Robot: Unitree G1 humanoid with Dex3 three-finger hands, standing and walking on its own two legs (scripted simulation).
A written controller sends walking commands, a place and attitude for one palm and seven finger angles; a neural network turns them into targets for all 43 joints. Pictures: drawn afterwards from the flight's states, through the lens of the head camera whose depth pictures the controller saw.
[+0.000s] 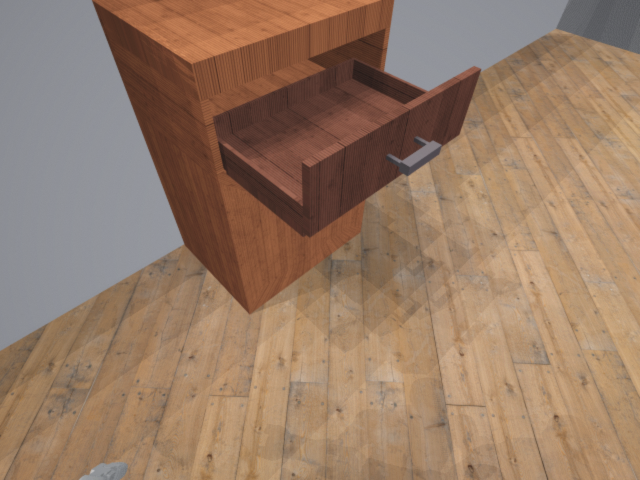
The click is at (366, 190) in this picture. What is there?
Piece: drawer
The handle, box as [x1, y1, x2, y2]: [386, 136, 441, 175]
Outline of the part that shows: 441,145 434,141 431,141 429,143 416,136 414,138 414,141 423,146 420,149 403,160 400,160 389,153 386,155 386,159 397,165 401,172 408,175 438,154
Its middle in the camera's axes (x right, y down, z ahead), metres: +0.20 -0.18 +0.83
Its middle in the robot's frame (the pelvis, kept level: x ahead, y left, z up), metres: +0.75 -0.16 -0.02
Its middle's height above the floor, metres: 0.74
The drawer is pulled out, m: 0.30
